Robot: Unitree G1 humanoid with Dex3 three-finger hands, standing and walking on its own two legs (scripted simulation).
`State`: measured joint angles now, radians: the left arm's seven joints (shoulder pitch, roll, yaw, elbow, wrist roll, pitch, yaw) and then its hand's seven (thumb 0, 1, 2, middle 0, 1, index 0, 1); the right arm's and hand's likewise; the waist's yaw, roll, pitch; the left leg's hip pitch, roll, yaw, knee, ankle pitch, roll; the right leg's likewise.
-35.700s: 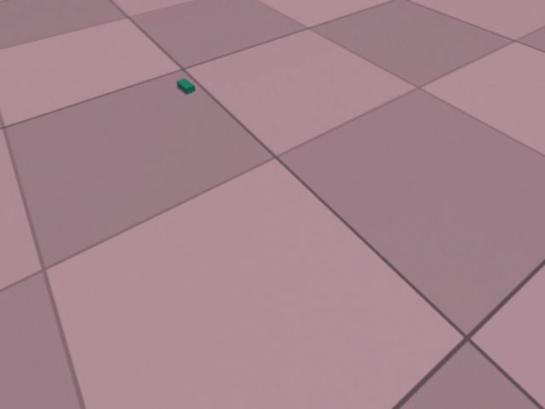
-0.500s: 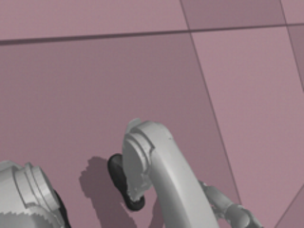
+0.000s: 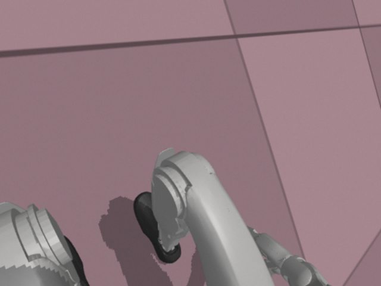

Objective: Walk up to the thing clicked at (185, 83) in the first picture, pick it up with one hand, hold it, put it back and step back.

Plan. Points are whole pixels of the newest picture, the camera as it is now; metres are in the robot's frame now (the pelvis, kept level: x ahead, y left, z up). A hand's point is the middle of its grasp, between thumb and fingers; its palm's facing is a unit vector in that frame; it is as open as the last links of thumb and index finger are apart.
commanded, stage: open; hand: left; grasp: from above
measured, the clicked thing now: out of the picture +0.44 +0.39 -0.29
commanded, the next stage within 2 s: withdraw in 0.26 s
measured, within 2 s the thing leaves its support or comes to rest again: neither
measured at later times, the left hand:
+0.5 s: hand out of the picture +0.44 +0.39 -0.24, palm faces -0.41 -0.18 -0.89, open 13.9 cm
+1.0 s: hand out of the picture +0.41 +0.40 -0.10, palm faces -0.50 -0.15 -0.85, open 14.0 cm
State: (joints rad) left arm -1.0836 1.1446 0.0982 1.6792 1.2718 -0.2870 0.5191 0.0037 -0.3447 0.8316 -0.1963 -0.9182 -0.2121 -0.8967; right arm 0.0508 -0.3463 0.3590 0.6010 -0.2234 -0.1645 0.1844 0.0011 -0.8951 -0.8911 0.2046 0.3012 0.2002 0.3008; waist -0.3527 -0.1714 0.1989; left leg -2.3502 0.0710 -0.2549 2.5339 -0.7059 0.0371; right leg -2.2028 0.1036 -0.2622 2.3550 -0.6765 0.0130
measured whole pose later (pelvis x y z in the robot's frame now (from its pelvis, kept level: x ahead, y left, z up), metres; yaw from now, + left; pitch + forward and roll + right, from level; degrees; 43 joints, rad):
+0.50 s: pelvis +0.00 +0.00 +0.00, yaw +0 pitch +27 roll -16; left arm -1.08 1.15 0.12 1.63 1.27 -0.28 0.51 0.00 -0.46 0.95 -0.09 -1.02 -0.10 -1.00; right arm 0.05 -0.35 0.36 0.60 -0.23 -0.17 0.18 0.00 -0.90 -0.89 0.20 0.30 0.20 0.30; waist -0.35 -0.17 0.20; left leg -2.35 0.07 -0.26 2.53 -0.71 0.04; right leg -2.20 0.10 -0.26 2.35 -0.68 0.02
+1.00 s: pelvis +0.00 +0.00 +0.05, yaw +6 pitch +33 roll -11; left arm -0.93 0.86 -0.03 1.19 1.06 -0.12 0.09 0.00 -0.48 0.98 -0.09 -0.98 -0.09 -0.97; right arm 0.12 -0.31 0.15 0.60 -0.09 -0.01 0.15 0.00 -0.90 -0.89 0.20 0.30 0.20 0.30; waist -0.19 0.01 0.00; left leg -2.27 0.05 -0.14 2.33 -0.66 0.05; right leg -2.14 0.07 -0.16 2.23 -0.69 0.01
